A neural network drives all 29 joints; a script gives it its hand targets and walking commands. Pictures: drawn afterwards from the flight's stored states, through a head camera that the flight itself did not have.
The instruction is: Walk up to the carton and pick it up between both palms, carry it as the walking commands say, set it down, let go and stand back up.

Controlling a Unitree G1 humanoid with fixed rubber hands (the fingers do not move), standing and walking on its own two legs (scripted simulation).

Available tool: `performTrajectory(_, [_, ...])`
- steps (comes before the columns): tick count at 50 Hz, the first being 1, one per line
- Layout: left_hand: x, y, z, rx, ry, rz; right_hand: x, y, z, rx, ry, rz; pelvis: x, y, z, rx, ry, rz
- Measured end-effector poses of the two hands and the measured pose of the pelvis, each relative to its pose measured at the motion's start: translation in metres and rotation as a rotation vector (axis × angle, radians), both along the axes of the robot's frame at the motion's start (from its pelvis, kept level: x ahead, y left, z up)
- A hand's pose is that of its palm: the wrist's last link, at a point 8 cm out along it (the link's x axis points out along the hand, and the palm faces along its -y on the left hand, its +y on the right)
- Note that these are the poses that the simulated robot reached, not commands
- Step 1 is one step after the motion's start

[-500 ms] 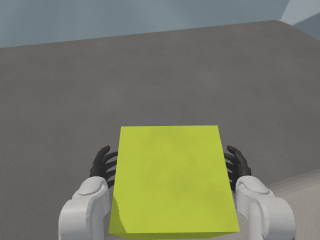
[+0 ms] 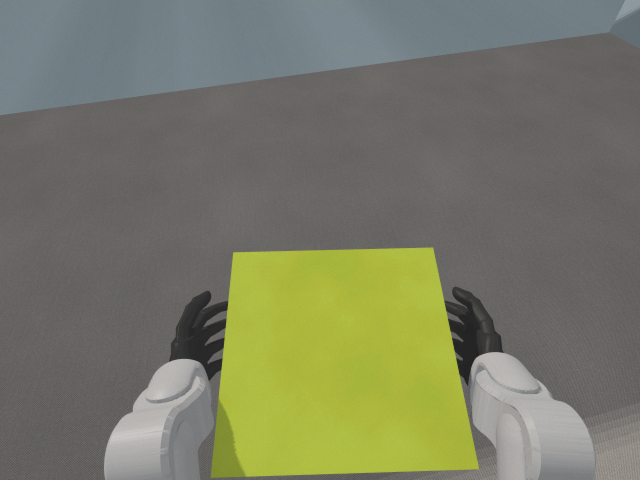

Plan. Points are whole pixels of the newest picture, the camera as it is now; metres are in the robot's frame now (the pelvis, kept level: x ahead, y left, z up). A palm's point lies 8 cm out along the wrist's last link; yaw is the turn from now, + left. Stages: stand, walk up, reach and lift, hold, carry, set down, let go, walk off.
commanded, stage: carry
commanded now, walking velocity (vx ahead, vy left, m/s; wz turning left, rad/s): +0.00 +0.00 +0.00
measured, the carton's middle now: (334, 374) +0.25 +0.01 +0.02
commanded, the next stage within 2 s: hold in 1.94 s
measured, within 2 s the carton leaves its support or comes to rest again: neither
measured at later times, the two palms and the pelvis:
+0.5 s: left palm (213, 311) +0.33 +0.17 +0.04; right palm (451, 322) +0.31 -0.13 +0.04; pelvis +0.07 +0.03 -0.02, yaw -3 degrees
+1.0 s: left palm (211, 335) +0.29 +0.16 +0.05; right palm (467, 348) +0.27 -0.14 +0.05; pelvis +0.03 +0.02 -0.02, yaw -4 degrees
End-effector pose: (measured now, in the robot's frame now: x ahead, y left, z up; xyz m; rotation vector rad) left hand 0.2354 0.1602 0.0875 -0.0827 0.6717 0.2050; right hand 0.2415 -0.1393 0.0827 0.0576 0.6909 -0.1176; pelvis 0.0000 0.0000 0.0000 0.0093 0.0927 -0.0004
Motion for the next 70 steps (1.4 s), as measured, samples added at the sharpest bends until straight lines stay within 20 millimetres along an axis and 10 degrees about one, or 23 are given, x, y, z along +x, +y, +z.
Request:
performTrajectory(15, [0.067, 0.001, -0.035, -0.029, 0.024, -0.083, 0.043, 0.001, -0.025, -0.034, 0.023, -0.082, 0.06, 0.02, -0.026, 0.019, -0.037, -0.048])
performTrajectory(26, [0.093, 0.006, -0.045, -0.002, 0.044, -0.091, 0.068, 0.006, -0.04, -0.038, 0.043, -0.076, 0.068, 0.026, -0.023, -0.005, -0.019, -0.058])
performTrajectory(59, [0.042, -0.005, -0.035, -0.014, 0.002, -0.107, 0.011, -0.005, -0.025, -0.051, 0.001, -0.097, 0.019, 0.018, -0.018, -0.009, -0.051, -0.074])
performTrajectory(70, [0.045, -0.008, -0.055, 0.008, 0.045, -0.126, 0.012, -0.008, -0.048, -0.059, 0.044, -0.089, 0.007, 0.018, -0.019, -0.014, -0.058, -0.076])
